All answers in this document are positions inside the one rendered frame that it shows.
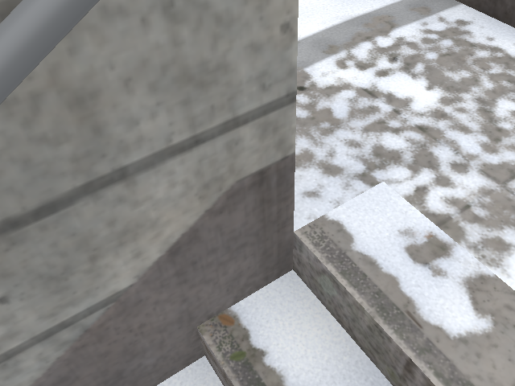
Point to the stairs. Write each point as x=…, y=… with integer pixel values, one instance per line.
x=303, y=329

